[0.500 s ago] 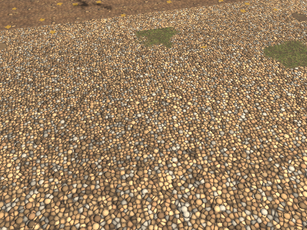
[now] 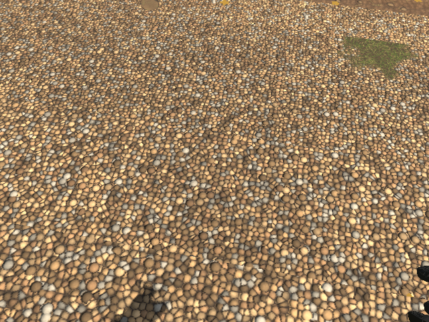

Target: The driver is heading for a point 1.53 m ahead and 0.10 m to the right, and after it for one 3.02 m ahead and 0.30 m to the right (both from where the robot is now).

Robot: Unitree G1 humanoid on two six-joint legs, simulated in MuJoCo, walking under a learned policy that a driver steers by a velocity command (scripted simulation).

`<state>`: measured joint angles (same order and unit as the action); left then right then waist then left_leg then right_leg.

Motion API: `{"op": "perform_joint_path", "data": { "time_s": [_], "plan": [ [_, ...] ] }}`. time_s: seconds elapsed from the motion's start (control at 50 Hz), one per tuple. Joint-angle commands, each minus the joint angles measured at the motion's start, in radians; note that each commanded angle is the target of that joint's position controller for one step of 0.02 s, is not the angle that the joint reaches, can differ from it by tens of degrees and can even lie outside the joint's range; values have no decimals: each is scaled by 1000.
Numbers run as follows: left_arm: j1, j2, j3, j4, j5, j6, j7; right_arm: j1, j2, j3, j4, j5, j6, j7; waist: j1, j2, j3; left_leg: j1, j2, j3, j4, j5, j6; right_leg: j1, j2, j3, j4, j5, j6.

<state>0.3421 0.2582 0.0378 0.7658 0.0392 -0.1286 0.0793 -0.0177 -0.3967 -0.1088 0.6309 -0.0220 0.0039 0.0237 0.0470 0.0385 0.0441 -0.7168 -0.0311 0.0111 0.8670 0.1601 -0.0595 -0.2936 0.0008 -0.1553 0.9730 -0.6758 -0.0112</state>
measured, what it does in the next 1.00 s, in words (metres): goes down, turning right: left foot 0.19 m lower, then right foot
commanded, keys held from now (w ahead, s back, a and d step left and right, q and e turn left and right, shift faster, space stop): q+shift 0.10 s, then shift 0.06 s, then e+shift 0.66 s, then shift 0.12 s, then q+shift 0.06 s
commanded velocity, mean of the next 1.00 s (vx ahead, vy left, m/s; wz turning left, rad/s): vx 0.02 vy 0.00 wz -0.23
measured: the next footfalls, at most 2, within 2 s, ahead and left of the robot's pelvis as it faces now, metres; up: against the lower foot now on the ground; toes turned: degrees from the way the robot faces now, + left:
left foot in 0.10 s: +0.21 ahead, +0.01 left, -0.19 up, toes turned +14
right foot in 0.38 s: +0.33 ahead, -0.13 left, -0.19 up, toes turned +9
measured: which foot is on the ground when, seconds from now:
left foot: up 0.00-0.08, down 0.10-0.40, up 0.42-0.82, down 0.84-1.00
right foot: down 0.00-0.04, up 0.06-0.36, down 0.38-0.86, up 0.88-1.00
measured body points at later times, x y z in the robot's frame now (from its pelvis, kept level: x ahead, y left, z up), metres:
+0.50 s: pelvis +0.21 -0.06 -0.13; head +0.24 -0.08 +0.31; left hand +0.26 +0.21 -0.24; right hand +0.38 -0.30 -0.27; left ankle +0.15 +0.03 -0.79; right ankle +0.29 -0.13 -0.85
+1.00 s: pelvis +0.23 -0.05 -0.11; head +0.26 -0.03 +0.34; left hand +0.45 +0.19 -0.22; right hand +0.24 -0.35 -0.21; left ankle +0.25 +0.05 -0.85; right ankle +0.21 -0.16 -0.78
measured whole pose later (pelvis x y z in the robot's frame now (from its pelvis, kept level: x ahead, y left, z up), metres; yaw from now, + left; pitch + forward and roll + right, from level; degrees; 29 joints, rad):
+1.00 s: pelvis +0.23 -0.05 -0.11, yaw -17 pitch +2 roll -1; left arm 0.20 0.34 0.10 0.68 0.03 0.06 -0.04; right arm 0.25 -0.29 -0.04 0.74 -0.03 0.02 -0.02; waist -0.02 -0.04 0.00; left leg -0.25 -0.03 -0.04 0.44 -0.23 0.04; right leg -0.54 0.17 0.16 1.02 -0.36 0.02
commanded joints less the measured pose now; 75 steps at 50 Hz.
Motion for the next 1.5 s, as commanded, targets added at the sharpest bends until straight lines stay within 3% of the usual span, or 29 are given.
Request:
{"op": "perform_joint_path", "data": {
  "time_s": [0.02,0.1,0.12,0.14,0.16,0.18,0.2,0.26,0.3,0.38,0.4,0.44,0.5,0.56,0.66,0.82,0.84,0.88,0.9,0.94,1.02,1.08,1.14,1.18,1.2,1.22,1.28,1.44,1.5],
  "plan": [
    [-216,32,15,-86,-47,-20,21,309,105,39,43,48,45,91,-241,-6,-103,734,-18,52,-140,653,-10,-495,-90,43,-98,-130,-35],
    [-230,113,50,-74,-19,81,-18,731,-28,15,231,-34,21,13,-412,244,-37,1134,50,24,-557,497,207,-644,56,-63,882,-273,9],
    [-41,75,39,-119,-27,91,-38,669,-111,16,189,-23,-8,4,-228,140,-136,1299,253,-175,-276,915,262,-820,13,75,982,-285,-12],
    [20,88,8,-175,-15,95,-45,547,-132,3,94,0,0,-30,-173,-21,-267,1389,412,-379,-277,1024,344,-964,-37,165,828,-51,-20],
    [56,109,-2,-139,20,113,-50,417,-103,11,51,14,11,-45,-110,-126,-279,1245,418,-373,-345,884,389,-890,-68,176,765,119,4],
    [126,122,0,-81,45,130,-53,271,-43,31,18,26,14,-50,-19,-171,-264,1016,374,-313,-393,807,389,-715,-86,180,633,237,33],
    [224,114,-8,-64,26,149,-40,68,-45,30,-19,-2,9,-73,82,-54,-365,809,467,-404,-460,585,469,-522,-115,246,483,336,68],
    [134,128,2,-21,-29,161,-28,108,99,91,83,-11,-40,-42,47,-201,-227,407,307,-149,-469,629,342,-76,-138,243,31,471,43],
    [77,83,0,-27,-47,157,-44,210,52,78,165,10,-56,-26,-9,-101,-202,418,227,-51,-441,483,254,28,-94,177,-94,570,-14],
    [18,76,24,-86,-28,143,-84,225,35,45,163,16,13,-39,-24,-69,-118,466,201,-13,-274,153,220,8,-52,181,-277,616,-104],
    [-17,123,37,-102,-27,139,-88,298,37,33,155,6,27,-43,-78,-186,-97,411,100,52,-166,-126,164,38,-128,334,-340,1018,-151],
    [77,180,63,-102,-28,156,-86,169,70,36,80,11,63,-35,21,-340,-152,152,-120,41,262,-859,87,142,-357,820,-588,1106,-374],
    [-11,151,72,-112,-27,181,-65,128,114,50,65,2,60,-34,-35,-108,-81,80,-36,-71,313,-666,64,64,-228,681,-633,622,-283],
    [-75,121,75,-136,-30,192,-83,139,98,52,67,-3,67,-32,-45,-116,-107,140,-39,-44,164,-578,34,67,-107,583,-653,509,-203],
    [-62,191,108,-148,-34,202,-104,96,67,56,29,0,64,-28,-11,-150,-110,175,-49,-74,-20,-556,20,68,-79,676,-711,240,-173],
    [-181,207,114,-181,-28,195,-115,242,23,49,47,12,18,-62,-65,-231,-118,537,-92,-84,-391,-520,113,-133,4,758,-745,132,-70],
    [-193,190,107,-187,-37,188,-113,313,-9,39,64,6,12,-74,-97,-208,-124,657,-41,-103,-523,-503,130,-206,56,701,-714,104,-15],
    [-148,152,102,-194,-37,178,-98,201,-162,8,13,-23,4,-71,-53,193,-99,622,401,-628,-724,-728,272,-403,259,306,-161,130,36],
    [-154,225,114,-163,-3,170,-97,153,-67,29,2,-25,5,-63,-29,27,-73,516,373,-524,-682,-593,289,-352,153,329,-16,224,37],
    [-100,177,95,-138,-2,176,-117,111,10,49,1,-17,-2,-47,24,39,-81,443,255,-330,-597,-326,258,-261,152,321,137,311,26],
    [-128,79,36,-117,-22,192,-121,200,58,68,53,-2,-13,-23,-26,100,-83,503,167,-224,-531,-47,237,-174,127,310,-83,289,42],
    [-226,83,20,-143,-30,194,-92,289,-61,25,92,7,7,-11,-81,203,-56,555,135,-290,-474,84,230,-75,121,146,-353,235,45],
    [-143,119,24,-124,-33,169,-58,301,-92,3,92,26,19,-5,-39,176,-102,579,141,-368,-385,234,191,57,95,184,-587,435,14],
    [-82,198,37,-120,-13,145,-39,309,-13,14,67,35,11,-5,-33,4,-178,359,65,-304,-253,-203,120,339,-148,343,-636,572,-41],
    [-129,270,57,-116,-14,156,-35,310,50,31,29,45,7,-1,-57,-293,-142,180,-62,-108,-145,-560,89,354,-329,492,-605,895,-144],
    [-123,191,44,-121,-23,157,-38,293,-24,9,50,19,21,-6,-14,-239,-130,136,-34,-52,63,-760,81,346,-375,473,-574,1087,-225],
    [-186,102,16,-126,-18,158,-40,295,-6,-2,55,12,56,6,-58,-177,-50,106,19,-29,228,-669,50,253,-283,283,-586,1115,-199],
    [-162,165,49,-106,-23,150,-62,208,35,23,-27,17,75,40,-25,-218,-70,336,15,94,-92,-541,90,154,-290,113,-505,921,-112],
    [-159,178,61,-109,-42,141,-82,301,25,12,-11,5,66,19,-96,-107,-116,547,-19,65,-324,-415,140,52,-269,33,-237,800,-34]
  ]
}}
Velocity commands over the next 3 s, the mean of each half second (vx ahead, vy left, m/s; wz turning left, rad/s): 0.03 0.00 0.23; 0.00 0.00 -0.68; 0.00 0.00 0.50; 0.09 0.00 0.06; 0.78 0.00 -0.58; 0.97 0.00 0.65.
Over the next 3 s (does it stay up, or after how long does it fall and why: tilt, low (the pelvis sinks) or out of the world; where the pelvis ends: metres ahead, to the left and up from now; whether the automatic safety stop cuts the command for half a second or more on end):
stays up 0.99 -0.29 -0.33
